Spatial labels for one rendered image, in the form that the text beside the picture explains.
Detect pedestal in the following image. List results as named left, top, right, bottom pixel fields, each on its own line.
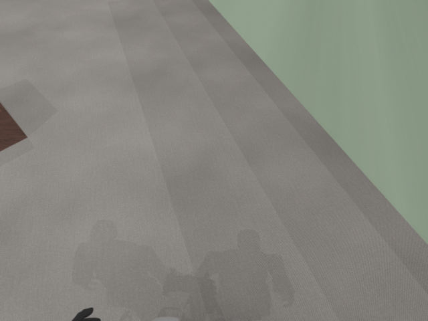
left=0, top=103, right=27, bottom=151

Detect left robot hand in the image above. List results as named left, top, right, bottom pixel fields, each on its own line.
left=72, top=308, right=101, bottom=321

